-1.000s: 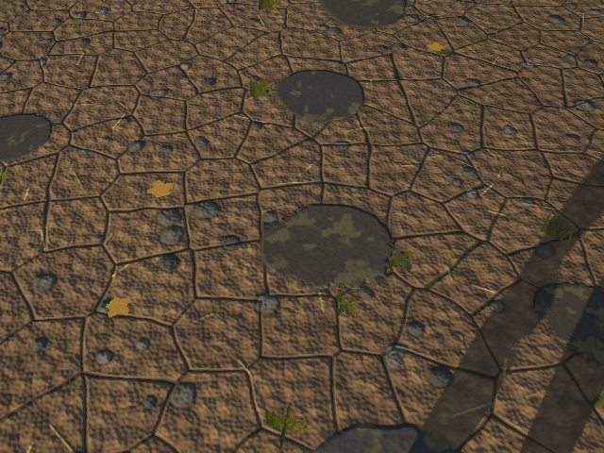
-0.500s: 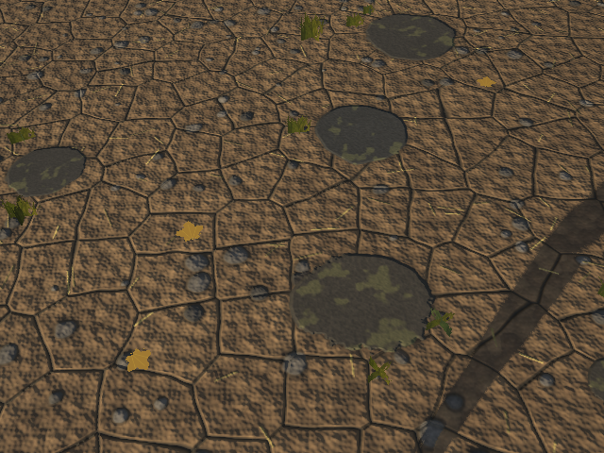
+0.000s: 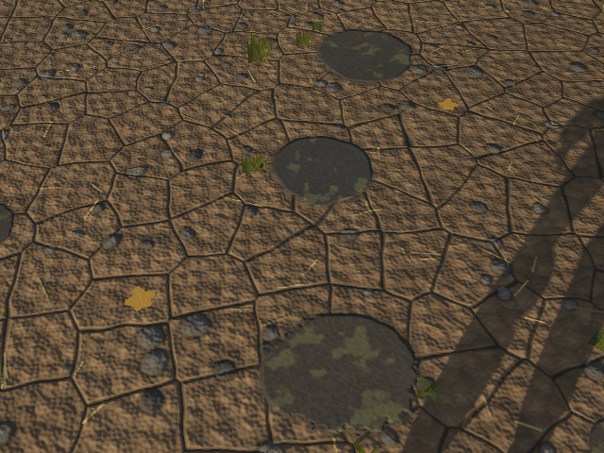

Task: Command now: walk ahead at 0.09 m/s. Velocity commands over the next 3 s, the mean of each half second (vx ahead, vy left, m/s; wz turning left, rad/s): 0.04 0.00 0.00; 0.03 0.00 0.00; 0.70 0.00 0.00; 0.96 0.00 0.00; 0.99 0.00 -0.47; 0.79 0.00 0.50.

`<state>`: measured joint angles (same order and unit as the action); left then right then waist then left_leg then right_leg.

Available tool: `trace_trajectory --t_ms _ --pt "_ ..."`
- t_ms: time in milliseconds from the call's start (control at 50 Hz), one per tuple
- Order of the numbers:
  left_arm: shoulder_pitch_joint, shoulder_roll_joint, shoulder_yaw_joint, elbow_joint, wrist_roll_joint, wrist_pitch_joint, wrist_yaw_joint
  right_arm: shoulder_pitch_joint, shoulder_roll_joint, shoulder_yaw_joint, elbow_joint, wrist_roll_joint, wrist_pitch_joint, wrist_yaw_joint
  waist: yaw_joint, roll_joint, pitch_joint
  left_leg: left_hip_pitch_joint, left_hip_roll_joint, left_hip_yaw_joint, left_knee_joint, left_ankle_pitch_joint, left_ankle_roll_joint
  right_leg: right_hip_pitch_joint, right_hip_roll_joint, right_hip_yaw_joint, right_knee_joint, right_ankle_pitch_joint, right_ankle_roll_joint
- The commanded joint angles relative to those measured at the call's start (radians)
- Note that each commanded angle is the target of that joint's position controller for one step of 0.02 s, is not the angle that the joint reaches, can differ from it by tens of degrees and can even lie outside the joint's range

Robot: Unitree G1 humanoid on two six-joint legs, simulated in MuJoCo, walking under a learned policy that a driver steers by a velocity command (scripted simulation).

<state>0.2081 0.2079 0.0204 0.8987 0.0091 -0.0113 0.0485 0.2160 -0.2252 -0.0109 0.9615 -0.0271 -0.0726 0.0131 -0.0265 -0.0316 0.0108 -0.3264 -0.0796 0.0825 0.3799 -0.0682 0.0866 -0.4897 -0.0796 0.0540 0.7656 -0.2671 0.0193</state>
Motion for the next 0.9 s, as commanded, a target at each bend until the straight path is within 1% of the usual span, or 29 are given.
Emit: trace_trajectory --t_ms 20,40,60,80,100,120,140,160,180,220,260,340,460,660,900 --pt "0.144 0.076 0.024 0.013 0.008 0.015 0.001 -0.083 -0.123 -0.023 -0.063 0.020 0.009 -0.021 0.073 0.113 -0.047 -0.177 0.262 -0.217 -0.188 -0.356 0.123 0.300 0.023 -0.042 -0.132 0.059 -0.021" --pt "0.143 0.071 0.025 0.020 0.013 0.014 0.000 -0.071 -0.100 -0.015 -0.056 0.026 0.015 -0.024 0.074 0.098 -0.028 -0.180 0.240 -0.219 -0.169 -0.425 0.090 0.321 0.029 -0.050 -0.194 0.047 -0.036" --pt "0.146 0.073 0.025 0.021 0.020 0.011 0.000 -0.038 -0.075 -0.006 -0.042 0.029 0.019 -0.026 0.070 0.064 -0.001 -0.176 0.210 -0.213 -0.138 -0.481 0.044 0.327 -0.001 -0.015 -0.289 0.067 -0.057" --pt "0.145 0.108 0.027 0.015 0.022 0.007 0.003 -0.012 -0.074 -0.006 -0.038 0.029 0.022 -0.027 0.039 -0.009 0.037 -0.165 0.155 -0.173 -0.034 -0.443 0.002 0.283 -0.069 0.067 -0.379 0.046 -0.087" --pt "0.092 0.158 0.041 0.037 0.011 0.004 0.002 0.066 -0.056 -0.010 -0.025 0.031 0.029 -0.034 -0.042 -0.203 0.052 -0.052 0.074 -0.064 0.003 -0.328 -0.026 0.120 -0.072 0.100 -0.448 -0.178 -0.124" --pt "0.059 0.097 0.032 0.029 0.008 -0.008 -0.004 0.048 -0.079 -0.014 -0.009 0.015 0.036 -0.043 -0.024 -0.189 0.067 0.054 0.070 -0.052 0.057 -0.236 -0.045 0.031 -0.049 0.103 -0.513 -0.305 -0.112" --pt "0.046 0.076 0.027 0.037 0.011 -0.017 -0.006 0.042 -0.083 -0.018 -0.005 0.013 0.043 -0.046 -0.027 -0.174 0.062 0.092 0.074 -0.055 0.064 -0.198 -0.045 0.017 -0.039 0.095 -0.525 -0.325 -0.088" --pt "0.031 0.077 0.029 0.039 0.009 -0.024 -0.008 0.050 -0.069 -0.017 0.010 0.011 0.050 -0.050 -0.032 -0.141 0.053 0.120 0.087 -0.062 0.057 -0.185 -0.043 0.021 -0.020 0.074 -0.507 -0.274 -0.066" --pt "0.030 0.072 0.030 0.042 0.003 -0.031 -0.009 0.051 -0.080 -0.020 0.017 0.008 0.052 -0.050 -0.024 -0.097 0.047 0.111 0.095 -0.069 0.044 -0.183 -0.039 0.052 -0.010 0.058 -0.477 -0.217 -0.056" --pt "0.073 0.068 0.031 0.062 -0.006 -0.038 -0.005 0.036 -0.074 -0.019 0.028 0.014 0.049 -0.046 0.002 -0.014 0.028 0.073 0.107 -0.086 0.020 -0.190 -0.024 0.134 0.012 0.022 -0.422 -0.087 -0.051" --pt "0.097 0.068 0.032 0.077 -0.007 -0.038 -0.003 0.018 -0.063 -0.018 0.035 0.019 0.043 -0.043 0.017 0.013 0.004 0.063 0.110 -0.088 0.015 -0.158 -0.023 0.195 0.019 0.007 -0.385 0.010 -0.057" --pt "0.113 0.062 0.031 0.096 -0.008 -0.032 -0.004 0.018 -0.055 -0.017 0.054 0.024 0.040 -0.041 0.026 0.035 -0.030 0.089 0.112 -0.087 0.031 -0.067 -0.022 0.246 0.028 -0.013 -0.349 0.133 -0.060" --pt "0.117 0.048 0.029 0.120 -0.010 -0.019 -0.005 0.035 -0.054 -0.017 0.080 0.028 0.051 -0.045 0.024 0.038 -0.016 0.111 0.115 -0.090 0.048 -0.002 -0.019 0.259 0.039 -0.029 -0.335 0.185 -0.053" --pt "0.111 0.034 0.030 0.153 -0.010 -0.005 0.000 0.025 -0.051 -0.021 0.100 0.030 0.060 -0.050 0.023 0.026 0.014 0.126 0.119 -0.099 0.041 0.010 -0.015 0.264 0.047 -0.040 -0.344 0.169 -0.040" --pt "0.113 0.028 0.029 0.189 -0.009 -0.002 0.007 0.013 -0.041 -0.025 0.115 0.030 0.060 -0.049 0.025 0.033 0.032 0.124 0.122 -0.111 0.006 -0.055 -0.011 0.266 0.048 -0.045 -0.361 0.110 -0.030"
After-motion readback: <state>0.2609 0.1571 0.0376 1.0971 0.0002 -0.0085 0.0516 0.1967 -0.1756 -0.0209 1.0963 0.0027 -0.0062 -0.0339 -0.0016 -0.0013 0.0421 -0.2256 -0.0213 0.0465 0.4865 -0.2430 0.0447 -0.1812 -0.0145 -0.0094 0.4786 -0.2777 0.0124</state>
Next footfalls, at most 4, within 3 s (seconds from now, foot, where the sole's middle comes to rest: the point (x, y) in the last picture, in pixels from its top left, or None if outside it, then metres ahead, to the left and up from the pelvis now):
0.06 right None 0.10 -0.14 -0.77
1.30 right None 0.19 -0.20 -0.77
1.80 left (297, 375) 0.69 0.03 -0.77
2.30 right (374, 223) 1.16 -0.20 -0.77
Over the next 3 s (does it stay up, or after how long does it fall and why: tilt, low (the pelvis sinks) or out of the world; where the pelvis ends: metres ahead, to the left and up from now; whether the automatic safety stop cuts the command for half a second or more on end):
stays up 1.55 -0.20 0.00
